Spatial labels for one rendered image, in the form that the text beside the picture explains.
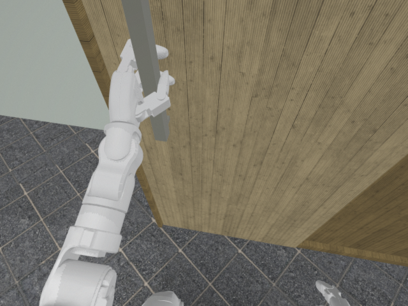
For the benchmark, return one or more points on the robot right hand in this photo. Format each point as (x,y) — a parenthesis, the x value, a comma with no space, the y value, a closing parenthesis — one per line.
(331,293)

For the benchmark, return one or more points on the robot left thigh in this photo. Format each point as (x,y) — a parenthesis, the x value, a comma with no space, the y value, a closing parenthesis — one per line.
(164,298)

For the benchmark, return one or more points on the wardrobe door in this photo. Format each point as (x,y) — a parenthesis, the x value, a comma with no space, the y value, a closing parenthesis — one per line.
(376,220)
(282,111)

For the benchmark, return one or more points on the robot left hand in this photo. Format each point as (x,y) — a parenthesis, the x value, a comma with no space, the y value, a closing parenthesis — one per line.
(126,90)

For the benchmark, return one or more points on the robot left upper arm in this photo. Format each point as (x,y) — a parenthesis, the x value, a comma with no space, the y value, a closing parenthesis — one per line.
(81,283)

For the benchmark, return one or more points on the robot left forearm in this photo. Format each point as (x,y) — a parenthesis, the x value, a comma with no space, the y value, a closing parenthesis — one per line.
(107,198)

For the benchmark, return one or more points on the handle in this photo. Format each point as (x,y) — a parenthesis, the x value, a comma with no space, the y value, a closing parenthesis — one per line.
(139,24)

